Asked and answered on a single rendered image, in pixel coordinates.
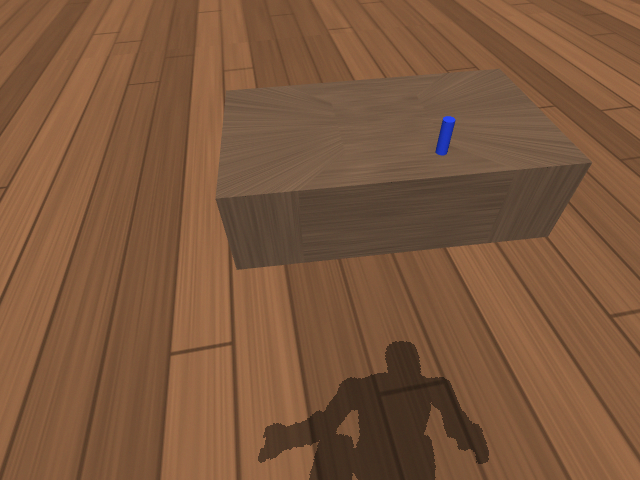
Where can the can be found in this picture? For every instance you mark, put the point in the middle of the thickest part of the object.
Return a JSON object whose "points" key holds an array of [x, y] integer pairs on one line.
{"points": [[445, 135]]}

